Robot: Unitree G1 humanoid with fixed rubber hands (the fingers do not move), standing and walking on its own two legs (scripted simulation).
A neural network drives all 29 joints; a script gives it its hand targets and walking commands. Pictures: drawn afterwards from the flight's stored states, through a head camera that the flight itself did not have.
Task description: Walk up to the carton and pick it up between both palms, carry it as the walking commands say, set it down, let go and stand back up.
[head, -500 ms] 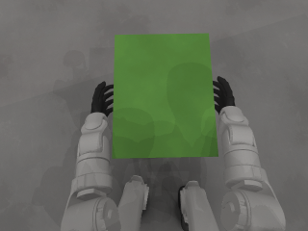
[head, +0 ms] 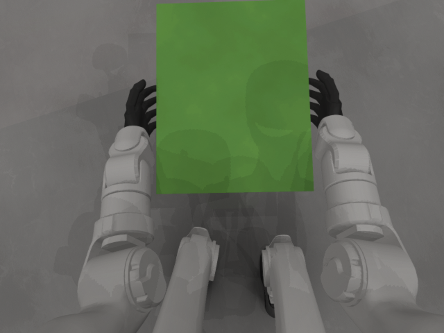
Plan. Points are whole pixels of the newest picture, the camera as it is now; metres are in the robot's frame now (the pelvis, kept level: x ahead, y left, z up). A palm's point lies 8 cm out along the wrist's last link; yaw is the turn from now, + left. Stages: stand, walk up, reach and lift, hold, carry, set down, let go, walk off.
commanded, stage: set down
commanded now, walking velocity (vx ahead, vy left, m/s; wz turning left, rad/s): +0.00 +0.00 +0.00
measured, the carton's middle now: (231, 118) +0.51 +0.04 -0.16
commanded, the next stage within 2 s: none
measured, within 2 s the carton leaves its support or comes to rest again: neither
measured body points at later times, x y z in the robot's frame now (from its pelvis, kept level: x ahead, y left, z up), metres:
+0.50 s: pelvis -0.01 +0.01 -0.06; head +0.30 +0.02 +0.26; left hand +0.49 +0.20 -0.17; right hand +0.52 -0.12 -0.17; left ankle +0.09 +0.13 -0.52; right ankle +0.08 -0.12 -0.52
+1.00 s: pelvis -0.02 +0.01 -0.12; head +0.33 +0.02 +0.16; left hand +0.51 +0.20 -0.26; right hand +0.55 -0.12 -0.26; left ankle +0.09 +0.13 -0.52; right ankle +0.08 -0.12 -0.52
